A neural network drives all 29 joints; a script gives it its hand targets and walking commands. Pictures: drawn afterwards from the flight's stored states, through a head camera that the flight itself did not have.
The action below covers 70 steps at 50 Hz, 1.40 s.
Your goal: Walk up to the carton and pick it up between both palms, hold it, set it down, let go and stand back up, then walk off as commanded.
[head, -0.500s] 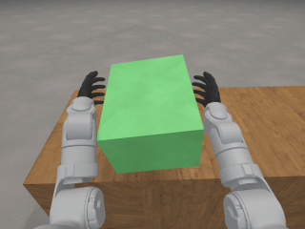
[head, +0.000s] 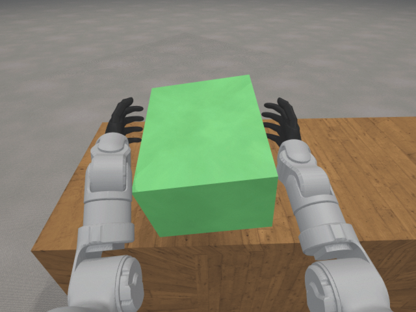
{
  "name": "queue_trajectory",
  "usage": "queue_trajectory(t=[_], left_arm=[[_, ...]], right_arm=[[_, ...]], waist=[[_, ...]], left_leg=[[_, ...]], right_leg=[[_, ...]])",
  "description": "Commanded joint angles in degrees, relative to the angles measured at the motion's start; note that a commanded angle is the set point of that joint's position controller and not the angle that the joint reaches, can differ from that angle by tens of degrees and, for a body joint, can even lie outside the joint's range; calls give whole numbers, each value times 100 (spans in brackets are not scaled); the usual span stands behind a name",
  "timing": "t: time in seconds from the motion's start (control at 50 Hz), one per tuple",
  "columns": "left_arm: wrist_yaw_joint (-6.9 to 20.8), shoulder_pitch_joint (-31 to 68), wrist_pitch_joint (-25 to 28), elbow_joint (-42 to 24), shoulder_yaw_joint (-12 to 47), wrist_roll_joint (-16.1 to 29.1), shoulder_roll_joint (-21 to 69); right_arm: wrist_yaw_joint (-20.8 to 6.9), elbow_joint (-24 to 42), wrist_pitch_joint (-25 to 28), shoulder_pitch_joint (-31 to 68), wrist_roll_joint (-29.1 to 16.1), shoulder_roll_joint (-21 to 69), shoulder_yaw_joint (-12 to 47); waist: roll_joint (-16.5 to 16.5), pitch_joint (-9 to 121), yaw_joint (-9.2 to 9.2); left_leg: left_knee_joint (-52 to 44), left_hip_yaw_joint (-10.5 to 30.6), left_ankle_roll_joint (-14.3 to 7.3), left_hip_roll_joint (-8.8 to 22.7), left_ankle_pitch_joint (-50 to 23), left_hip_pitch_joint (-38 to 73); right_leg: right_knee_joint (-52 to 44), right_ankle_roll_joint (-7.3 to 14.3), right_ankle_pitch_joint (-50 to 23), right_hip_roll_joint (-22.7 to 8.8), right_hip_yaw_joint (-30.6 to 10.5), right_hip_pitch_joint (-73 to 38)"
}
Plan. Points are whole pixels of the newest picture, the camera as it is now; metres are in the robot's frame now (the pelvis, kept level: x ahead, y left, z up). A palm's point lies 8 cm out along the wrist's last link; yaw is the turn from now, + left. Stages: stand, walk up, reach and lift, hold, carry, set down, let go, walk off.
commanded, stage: hold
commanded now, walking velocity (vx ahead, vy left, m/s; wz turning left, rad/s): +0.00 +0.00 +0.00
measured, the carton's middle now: (206, 151) +0.41 +0.01 +0.14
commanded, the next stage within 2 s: none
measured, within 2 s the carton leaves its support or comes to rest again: neither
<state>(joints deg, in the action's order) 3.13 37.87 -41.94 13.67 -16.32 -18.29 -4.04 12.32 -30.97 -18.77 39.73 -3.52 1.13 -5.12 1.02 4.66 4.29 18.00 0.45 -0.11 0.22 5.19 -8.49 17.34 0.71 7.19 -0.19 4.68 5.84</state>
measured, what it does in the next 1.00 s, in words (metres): stands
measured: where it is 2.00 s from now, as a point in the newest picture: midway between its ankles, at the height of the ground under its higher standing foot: outside the picture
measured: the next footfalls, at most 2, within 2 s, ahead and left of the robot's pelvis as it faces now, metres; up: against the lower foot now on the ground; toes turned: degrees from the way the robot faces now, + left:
none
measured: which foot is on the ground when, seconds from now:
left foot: down 0.00-1.00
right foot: down 0.00-1.00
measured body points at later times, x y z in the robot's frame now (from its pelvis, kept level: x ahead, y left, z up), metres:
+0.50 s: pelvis +0.00 +0.00 +0.00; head -0.06 +0.01 +0.45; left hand +0.38 +0.18 +0.21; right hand +0.38 -0.14 +0.20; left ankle +0.06 +0.12 -0.75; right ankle +0.03 -0.11 -0.75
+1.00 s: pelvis +0.00 +0.00 +0.00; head -0.06 +0.01 +0.45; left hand +0.38 +0.18 +0.21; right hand +0.38 -0.14 +0.20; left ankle +0.06 +0.12 -0.75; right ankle +0.03 -0.11 -0.75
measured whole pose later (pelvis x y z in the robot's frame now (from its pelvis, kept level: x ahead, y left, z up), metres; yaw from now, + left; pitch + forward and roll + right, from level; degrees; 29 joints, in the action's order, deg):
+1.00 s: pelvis +0.00 +0.00 +0.00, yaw +0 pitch -4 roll +0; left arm 3.0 37.7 -41.8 13.5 -16.3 -18.3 -3.9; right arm 12.3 -30.8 -18.8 39.7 -3.5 1.1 -5.2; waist 1.1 4.6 4.3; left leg 17.9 0.5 -0.1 0.2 5.2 -8.5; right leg 17.3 0.7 7.2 -0.2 4.7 5.8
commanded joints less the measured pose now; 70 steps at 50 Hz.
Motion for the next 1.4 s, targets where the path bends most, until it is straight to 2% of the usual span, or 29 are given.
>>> queue_trajectory(t=[0.0, 0.08, 0.1, 0.18, 0.22, 0.24, 0.28, 0.3, 0.38, 0.4, 0.42, 0.44, 0.5, 0.54, 0.56, 0.62, 0.7, 0.74, 0.82, 0.86, 0.92, 1.0, 1.04, 1.12, 1.16, 1.22, 1.26, 1.3, 1.38], left_arm=[[1084, 3426, 525, -945, 1797, 623, 3457], [1085, 3421, 531, -1017, 1774, 618, 3446], [1096, 3381, 509, -945, 1771, 619, 3435], [1091, 3428, 508, -911, 1711, 566, 3398], [1082, 3437, 538, -949, 1741, 595, 3450], [1069, 3391, 533, -995, 1790, 608, 3455], [1083, 3485, 534, -986, 1774, 638, 3487], [1083, 3447, 528, -996, 1761, 581, 3440], [1090, 3362, 529, -958, 1762, 600, 3445], [1090, 3447, 526, -932, 1716, 577, 3403], [1093, 3463, 518, -868, 1706, 584, 3386], [1086, 3468, 528, -927, 1670, 556, 3382], [1100, 3459, 532, -1011, 1750, 628, 3420], [1092, 3455, 529, -966, 1758, 634, 3416], [1083, 3448, 540, -1036, 1828, 656, 3477], [1094, 3333, 533, -1002, 1714, 591, 3386], [1085, 3398, 543, -1073, 1787, 602, 3418], [1096, 3381, 523, -960, 1672, 575, 3386], [1061, 3428, 552, -1051, 1835, 641, 3489], [1086, 3369, 529, -859, 1730, 597, 3458], [1076, 3390, 540, -982, 1810, 651, 3443], [1085, 3352, 515, -853, 1630, 526, 3334], [1087, 3436, 524, -1041, 1802, 629, 3518], [1093, 3358, 514, -915, 1638, 525, 3340], [1096, 3415, 506, -945, 1716, 569, 3433], [1067, 3330, 536, -1125, 1840, 649, 3525], [1075, 3387, 534, -1048, 1786, 588, 3428], [1089, 3377, 500, -913, 1707, 554, 3416], [1080, 3417, 534, -996, 1763, 629, 3419]], right_arm=[[-901, 1465, 422, 4112, -763, 2697, 1858], [-900, 1497, 440, 4147, -745, 2758, 1840], [-896, 1447, 416, 4061, -758, 2640, 1805], [-903, 1544, 435, 4283, -795, 2710, 1878], [-899, 1516, 440, 4146, -733, 2699, 1863], [-901, 1477, 436, 4112, -776, 2657, 1853], [-898, 1548, 459, 4231, -746, 2751, 1848], [-891, 1497, 447, 4158, -766, 2732, 1858], [-886, 1503, 426, 4092, -793, 2682, 1893], [-886, 1561, 442, 4275, -791, 2754, 1900], [-888, 1436, 424, 4186, -761, 2682, 1796], [-884, 1469, 412, 4189, -756, 2762, 1852], [-886, 1403, 407, 3998, -723, 2700, 1787], [-891, 1526, 438, 4196, -741, 2729, 1867], [-899, 1472, 427, 4066, -739, 2658, 1810], [-882, 1562, 425, 4076, -778, 2722, 1920], [-881, 1483, 436, 4088, -799, 2665, 1893], [-877, 1607, 430, 4233, -788, 2756, 1952], [-887, 1510, 447, 4100, -786, 2698, 1870], [-893, 1474, 440, 4162, -733, 2714, 1797], [-890, 1501, 438, 4080, -772, 2670, 1858], [-891, 1505, 440, 4189, -763, 2665, 1860], [-901, 1548, 463, 4179, -768, 2696, 1876], [-908, 1356, 408, 4072, -741, 2668, 1851], [-913, 1420, 434, 4094, -737, 2658, 1811], [-899, 1720, 491, 4178, -800, 2700, 1970], [-885, 1422, 452, 4067, -778, 2668, 1889], [-893, 1493, 420, 4142, -779, 2694, 1873], [-888, 1514, 418, 4061, -768, 2676, 1870]], waist=[[-177, 1635, 39], [-191, 1589, 15], [-205, 1503, 94], [-110, 1580, -40], [-102, 1610, 25], [-219, 1556, 50], [-156, 1623, 51], [-187, 1614, 1], [-178, 1574, 30], [-126, 1611, -45], [-183, 1469, 49], [-59, 1502, -43], [-136, 1512, 71], [-131, 1624, 13], [-198, 1647, 100], [-133, 1543, 7], [-234, 1622, 47], [-12, 1549, -59], [-175, 1621, 55], [-124, 1575, 31], [-155, 1610, 66], [-83, 1458, -58], [-207, 1625, 36], [-93, 1442, -51], [-115, 1519, 41], [-110, 1737, 3], [-177, 1567, 29], [-100, 1498, -4], [-131, 1559, 49]], left_leg=[[-233, -93, 70, -137, -766, 1643], [-212, -83, 48, -146, -837, 1611], [-206, -80, 83, -142, -791, 1589], [-226, -85, 13, -177, -692, 1593], [-258, -87, 23, -138, -693, 1639], [-240, -62, 66, -122, -758, 1546], [-244, -81, 33, -155, -665, 1534], [-232, -87, 39, -138, -753, 1590], [-222, -86, 59, -157, -822, 1612], [-219, -113, 13, -193, -735, 1585], [-253, -97, 34, -163, -565, 1541], [-285, -109, -20, -169, -590, 1562], [-273, -79, 45, -135, -661, 1525], [-260, -87, 27, -139, -683, 1568], [-232, -48, 82, -111, -810, 1622], [-201, -89, 38, -164, -953, 1622], [-197, -76, 61, -155, -892, 1653], [-237, -103, -26, -173, -724, 1580], [-204, -44, 63, -117, -840, 1669], [-230, -82, 8, -150, -699, 1636], [-225, -55, 52, -137, -790, 1605], [-261, -94, -8, -147, -612, 1560], [-269, -68, 57, -135, -739, 1555], [-302, -88, -9, -140, -622, 1525], [-276, -74, 27, -138, -667, 1524], [-188, -55, 52, -131, -982, 1709], [-206, -67, 65, -142, -923, 1672], [-242, -69, 10, -152, -683, 1579], [-229, -52, 37, -124, -744, 1585]], right_leg=[[-448, -207, -327, 254, 51, -1235], [-449, -231, -385, 229, 37, -1279], [-457, -208, -336, 237, 26, -1259], [-461, -228, -221, 235, 35, -1210], [-464, -228, -282, 247, 56, -1213], [-435, -210, -335, 239, 39, -1286], [-450, -227, -306, 226, 38, -1279], [-443, -229, -316, 233, 36, -1252], [-443, -236, -398, 230, 29, -1275], [-473, -246, -302, 244, 47, -1254], [-477, -236, -193, 211, 26, -1190], [-479, -239, -234, 237, 34, -1230], [-454, -220, -278, 236, 24, -1251], [-450, -232, -276, 234, 37, -1225], [-436, -206, -353, 249, 55, -1254], [-455, -246, -505, 226, 23, -1291], [-448, -239, -445, 232, 17, -1299], [-475, -250, -292, 224, 21, -1251], [-447, -234, -347, 241, 35, -1189], [-495, -236, -247, 224, 29, -1154], [-457, -227, -340, 252, 40, -1247], [-501, -232, -180, 223, 23, -1170], [-452, -218, -292, 228, 28, -1297], [-478, -228, -211, 224, 17, -1241], [-464, -229, -234, 228, 26, -1287], [-428, -232, -473, 257, 45, -1283], [-455, -229, -392, 239, 36, -1233], [-496, -232, -224, 228, 17, -1212], [-453, -222, -318, 235, 20, -1242]])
